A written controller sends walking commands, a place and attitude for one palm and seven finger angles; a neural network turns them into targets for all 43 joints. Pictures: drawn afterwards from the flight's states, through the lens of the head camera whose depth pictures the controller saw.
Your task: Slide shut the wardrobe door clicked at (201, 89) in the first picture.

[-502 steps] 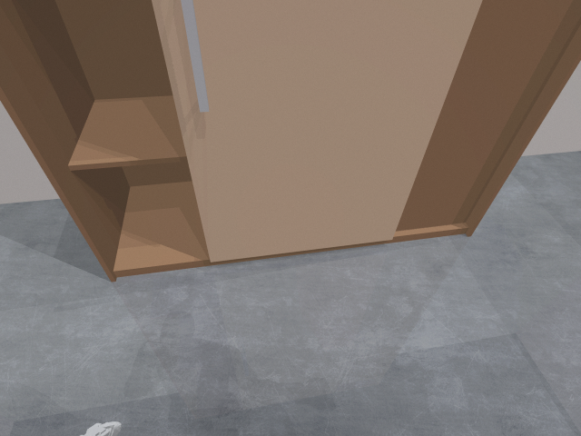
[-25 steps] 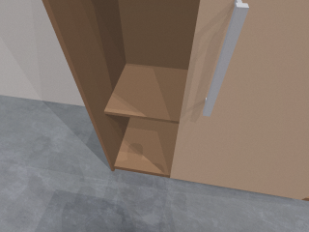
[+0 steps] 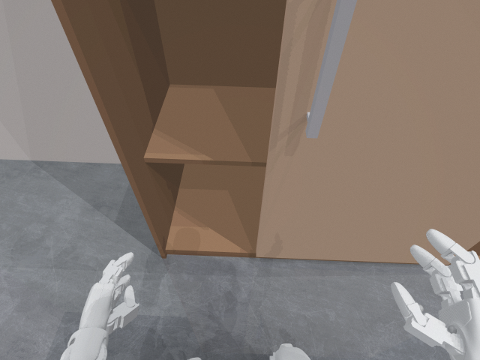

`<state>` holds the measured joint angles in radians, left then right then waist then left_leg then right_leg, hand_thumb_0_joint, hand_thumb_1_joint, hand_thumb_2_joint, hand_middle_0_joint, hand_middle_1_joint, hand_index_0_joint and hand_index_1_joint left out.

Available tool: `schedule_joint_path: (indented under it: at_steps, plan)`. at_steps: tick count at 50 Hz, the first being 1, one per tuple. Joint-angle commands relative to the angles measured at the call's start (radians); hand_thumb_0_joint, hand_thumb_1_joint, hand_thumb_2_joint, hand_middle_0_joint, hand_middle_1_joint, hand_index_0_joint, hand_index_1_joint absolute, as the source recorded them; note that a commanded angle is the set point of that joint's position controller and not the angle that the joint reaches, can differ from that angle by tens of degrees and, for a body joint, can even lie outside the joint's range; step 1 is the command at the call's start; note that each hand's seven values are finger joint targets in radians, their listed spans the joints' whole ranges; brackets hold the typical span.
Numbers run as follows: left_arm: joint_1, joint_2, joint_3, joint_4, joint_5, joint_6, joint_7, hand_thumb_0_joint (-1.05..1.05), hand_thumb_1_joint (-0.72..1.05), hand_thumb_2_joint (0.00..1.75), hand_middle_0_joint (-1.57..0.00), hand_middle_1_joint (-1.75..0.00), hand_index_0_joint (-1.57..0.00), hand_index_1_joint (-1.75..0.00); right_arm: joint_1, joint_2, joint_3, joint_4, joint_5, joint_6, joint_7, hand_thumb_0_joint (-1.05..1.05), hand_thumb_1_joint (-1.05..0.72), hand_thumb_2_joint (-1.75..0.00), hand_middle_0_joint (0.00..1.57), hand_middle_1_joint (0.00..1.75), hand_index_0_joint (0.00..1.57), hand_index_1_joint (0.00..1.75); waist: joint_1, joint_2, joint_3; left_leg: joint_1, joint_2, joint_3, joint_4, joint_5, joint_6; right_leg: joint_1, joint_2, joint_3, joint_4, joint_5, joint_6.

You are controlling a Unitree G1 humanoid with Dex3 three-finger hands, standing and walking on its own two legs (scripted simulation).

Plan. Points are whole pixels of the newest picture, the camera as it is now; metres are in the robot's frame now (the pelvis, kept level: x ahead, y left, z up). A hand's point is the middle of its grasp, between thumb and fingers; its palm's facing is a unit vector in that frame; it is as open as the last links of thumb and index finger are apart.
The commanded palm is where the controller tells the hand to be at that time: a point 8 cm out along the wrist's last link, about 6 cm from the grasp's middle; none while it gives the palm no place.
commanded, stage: raise the hand with hooked fingers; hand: right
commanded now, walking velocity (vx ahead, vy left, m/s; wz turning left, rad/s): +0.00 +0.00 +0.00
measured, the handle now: (328, 55) +0.57 -0.16 +0.23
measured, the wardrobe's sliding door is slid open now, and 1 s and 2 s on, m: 0.38 0.38 0.38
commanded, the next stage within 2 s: move the hooked fingers beside the handle in 1.52 s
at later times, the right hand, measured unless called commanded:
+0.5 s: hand (438, 229) +0.27 -0.27 +0.14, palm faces +0.06 +1.00 -0.06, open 12.6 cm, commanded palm +0.24 -0.32 +0.16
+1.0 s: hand out of the picture +0.30 -0.33 +0.24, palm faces +0.15 +0.99 -0.08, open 14.0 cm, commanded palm +0.27 -0.37 +0.24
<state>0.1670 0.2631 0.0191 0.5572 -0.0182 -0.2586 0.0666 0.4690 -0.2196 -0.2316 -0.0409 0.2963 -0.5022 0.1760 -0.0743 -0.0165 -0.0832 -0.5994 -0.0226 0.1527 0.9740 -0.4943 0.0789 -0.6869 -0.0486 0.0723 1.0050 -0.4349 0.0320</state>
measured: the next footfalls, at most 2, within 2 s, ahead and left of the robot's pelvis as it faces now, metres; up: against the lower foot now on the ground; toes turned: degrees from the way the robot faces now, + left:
none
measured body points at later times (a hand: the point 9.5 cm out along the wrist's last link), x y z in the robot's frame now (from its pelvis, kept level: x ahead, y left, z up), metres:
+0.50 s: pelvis +0.02 -0.04 +0.04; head +0.03 -0.03 +0.49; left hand +0.17 +0.22 -0.04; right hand +0.26 -0.32 +0.14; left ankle +0.01 +0.07 -0.68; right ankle +0.05 -0.15 -0.68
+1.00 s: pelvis +0.02 -0.05 +0.06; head +0.01 -0.04 +0.51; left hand +0.21 +0.16 -0.01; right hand +0.29 -0.38 +0.24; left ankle +0.01 +0.07 -0.68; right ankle +0.05 -0.15 -0.68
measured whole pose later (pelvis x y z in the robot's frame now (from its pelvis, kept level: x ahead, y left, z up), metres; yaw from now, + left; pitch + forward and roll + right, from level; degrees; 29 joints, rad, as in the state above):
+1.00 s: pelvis +0.02 -0.05 +0.06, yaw +1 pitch -2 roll +1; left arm 0.21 0.23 -0.11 0.65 -0.06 -0.28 0.10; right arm -0.09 -0.43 -0.45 0.04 0.32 0.11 0.33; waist -0.08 -0.04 -0.02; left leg -0.18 0.02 0.08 0.49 -0.28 0.00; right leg -0.26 0.00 0.00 0.55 -0.26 -0.03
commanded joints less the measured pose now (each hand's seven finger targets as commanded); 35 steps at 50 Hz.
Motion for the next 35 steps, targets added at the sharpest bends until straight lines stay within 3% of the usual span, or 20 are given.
schedule_joint_path:
  at_steps: [1, 4, 6, 8, 9, 10, 12, 13, 14, 16, 18, 22, 24, 28, 29, 31, 35]
  plan:
    - [-0.002, 0.124, -0.001, -0.086, -0.029, -0.075, 0.045, 0.0, 0.9, 0.9, -0.2, -0.3, -0.2, -0.3, -0.318, -0.2, 0.048, -0.127, 0.029, -0.012, 0.175, 0.0, -0.2, -0.6, 0.25, 0.75, 0.25, 0.75, 0.15, 0.011, -0.003, 0.019, 0.046, -0.301, -0.392, -0.14, -0.077, 0.042, 0.04, -0.049, -0.117, 0.001, -0.071]
    - [-0.028, 0.121, -0.011, -0.106, -0.043, -0.054, 0.063, 0.0, 0.9, 0.9, -0.2, -0.3, -0.2, -0.3, -0.321, -0.275, -0.068, 0.018, 0.055, 0.213, 0.211, 0.0, -0.13, -0.57, 0.25, 0.8, 0.25, 0.8, 0.089, 0.053, -0.025, 0.114, 0.078, -0.326, -0.437, -0.132, -0.092, 0.03, 0.048, -0.042, -0.169, 0.015, -0.068]
    - [-0.062, 0.107, -0.019, -0.126, -0.037, -0.044, 0.065, 0.0, 0.9, 0.9, -0.2, -0.3, -0.2, -0.3, -0.348, -0.323, -0.164, 0.017, 0.084, 0.319, 0.174, 0.0, -0.08, -0.55, 0.26, 0.82, 0.26, 0.82, 0.038, 0.072, -0.076, 0.204, 0.108, -0.335, -0.453, -0.086, -0.107, 0.043, 0.052, -0.028, -0.197, 0.047, -0.059]
    - [-0.07, 0.085, -0.022, -0.132, -0.026, -0.043, 0.053, 0.0, 0.9, 0.9, -0.2, -0.3, -0.2, -0.3, -0.324, -0.334, -0.255, -0.01, 0.115, 0.352, 0.111, 0.0, -0.04, -0.53, 0.26, 0.86, 0.26, 0.86, -0.007, 0.077, -0.128, 0.279, 0.116, -0.319, -0.433, 0.049, -0.111, 0.071, 0.049, -0.016, -0.216, 0.115, -0.047]
    - [-0.051, 0.075, -0.019, -0.129, -0.022, -0.048, 0.041, 0.0, 0.9, 0.9, -0.2, -0.3, -0.2, -0.3, -0.316, -0.336, -0.297, -0.069, 0.121, 0.335, 0.076, 0.0, -0.01, -0.52, 0.26, 0.87, 0.26, 0.87, -0.018, 0.068, -0.167, 0.307, 0.11, -0.296, -0.413, 0.162, -0.112, 0.102, 0.049, -0.019, -0.23, 0.173, -0.045]
    - [-0.039, 0.068, -0.015, -0.125, -0.018, -0.055, 0.029, 0.0, 0.9, 0.9, -0.2, -0.3, -0.2, -0.3, -0.292, -0.334, -0.318, -0.13, 0.115, 0.304, 0.049, 0.0, 0.01, -0.51, 0.27, 0.88, 0.27, 0.88, -0.027, 0.018, -0.207, 0.335, 0.1, -0.266, -0.384, 0.279, -0.108, 0.144, 0.05, -0.028, -0.249, 0.234, -0.044]
    - [-0.013, 0.058, -0.001, -0.112, -0.016, -0.075, 0.01, 0.0, 0.9, 0.9, -0.2, -0.3, -0.2, -0.3, -0.23, -0.286, -0.297, -0.2, 0.087, 0.235, 0.018, 0.0, 0.06, -0.49, 0.27, 0.92, 0.27, 0.92, -0.021, -0.001, -0.231, 0.338, 0.068, -0.197, -0.334, 0.488, -0.105, 0.218, 0.051, -0.053, -0.285, 0.333, -0.048]
    - [-0.006, 0.065, 0.001, -0.11, -0.008, -0.083, 0.0, 0.0, 0.9, 0.9, -0.2, -0.3, -0.2, -0.3, -0.218, -0.283, -0.277, -0.223, 0.072, 0.21, 0.024, 0.0, 0.08, -0.48, 0.27, 0.93, 0.27, 0.93, -0.023, 0.0, -0.247, 0.361, 0.061, -0.19, -0.313, 0.586, -0.105, 0.24, 0.054, -0.059, -0.282, 0.378, -0.051]
    - [0.008, 0.073, 0.006, -0.102, -0.011, -0.089, -0.007, 0.0, 0.9, 0.9, -0.2, -0.3, -0.2, -0.3, -0.209, -0.247, -0.229, -0.217, 0.056, 0.193, 0.036, 0.0, 0.1, -0.47, 0.27, 0.94, 0.27, 0.94, -0.001, -0.002, -0.228, 0.335, 0.054, -0.167, -0.307, 0.642, -0.107, 0.261, 0.056, -0.071, -0.291, 0.396, -0.055]
    - [0.021, 0.095, 0.012, -0.086, -0.019, -0.102, -0.01, 0.0, 0.9, 0.9, -0.2, -0.3, -0.2, -0.3, -0.248, -0.202, -0.146, -0.172, 0.039, 0.187, 0.073, 0.0, 0.15, -0.45, 0.27, 0.98, 0.27, 0.98, 0.043, -0.014, -0.151, 0.252, 0.036, -0.133, -0.327, 0.573, -0.103, 0.287, 0.054, -0.079, -0.31, 0.365, -0.062]
    - [0.024, 0.115, 0.013, -0.078, -0.028, -0.113, 0.002, 0.0, 0.9, 0.9, -0.2, -0.3, -0.2, -0.3, -0.289, -0.191, -0.117, -0.12, 0.057, 0.222, 0.12, 0.0, 0.2, -0.43, 0.28, 1.0, 0.28, 1.0, 0.058, 0.031, -0.068, 0.215, 0.026, -0.135, -0.368, 0.469, -0.094, 0.281, 0.052, -0.071, -0.324, 0.319, -0.067]
    - [0.018, 0.13, 0.01, -0.074, -0.04, -0.134, 0.032, 0.0, 0.9, 0.9, -0.2, -0.3, -0.2, -0.3, -0.389, -0.278, -0.18, -0.162, 0.071, 0.273, 0.142, 0.0, 0.29, -0.39, 0.29, 1.07, 0.29, 1.07, 0.042, 0.011, -0.124, 0.233, 0.018, -0.104, -0.403, 0.318, -0.078, 0.349, 0.051, -0.055, -0.387, 0.265, -0.067]
    - [0.005, 0.125, 0.002, -0.069, -0.036, -0.139, 0.038, 0.0, 0.9, 0.9, -0.2, -0.3, -0.2, -0.3, -0.477, -0.331, -0.224, -0.23, 0.068, 0.277, 0.123, 0.0, 0.34, -0.37, 0.29, 1.1, 0.29, 1.1, 0.035, -0.049, -0.156, 0.257, 0.014, -0.093, -0.404, 0.324, -0.068, 0.404, 0.049, -0.041, -0.412, 0.287, -0.065]
    - [0.004, 0.114, -0.016, -0.057, -0.023, -0.142, 0.031, 0.0, 0.9, 0.9, -0.2, -0.3, -0.2, -0.3, -0.537, -0.349, -0.246, -0.286, 0.045, 0.274, 0.073, 0.0, 0.43, -0.33, 0.29, 1.15, 0.29, 1.15, 0.025, -0.124, -0.172, 0.293, 0.003, -0.07, -0.404, 0.366, -0.052, 0.479, 0.044, -0.021, -0.445, 0.365, -0.05]
    - [-0.007, 0.108, -0.02, -0.058, -0.028, -0.142, 0.029, 0.0, 0.9, 0.9, -0.2, -0.3, -0.2, -0.3, -0.547, -0.327, -0.226, -0.271, 0.041, 0.285, 0.073, 0.0, 0.45, -0.32, 0.3, 1.17, 0.3, 1.17, 0.03, -0.146, -0.15, 0.287, 0.003, -0.067, -0.41, 0.371, -0.052, 0.487, 0.04, -0.019, -0.455, 0.372, -0.046]
    - [-0.014, 0.11, -0.025, -0.053, -0.032, -0.136, 0.029, 0.0, 0.9, 0.9, -0.2, -0.3, -0.2, -0.3, -0.558, -0.311, -0.207, -0.206, 0.039, 0.323, 0.084, 0.0, 0.5, -0.3, 0.3, 1.2, 0.3, 1.2, 0.032, -0.118, -0.109, 0.284, 0.001, -0.061, -0.425, 0.368, -0.054, 0.485, 0.035, -0.012, -0.475, 0.363, -0.042]
    - [-0.032, 0.118, -0.039, -0.061, -0.048, -0.11, 0.042, 0.0, 0.9, 0.9, -0.2, -0.3, -0.2, -0.3, -0.609, -0.328, -0.199, -0.08, 0.044, 0.467, 0.138, 0.0, 0.5, -0.3, 0.3, 1.2, 0.3, 1.2, 0.023, -0.08, -0.026, 0.3, 0.0, -0.061, -0.471, 0.335, -0.053, 0.459, 0.035, -0.002, -0.527, 0.292, -0.04]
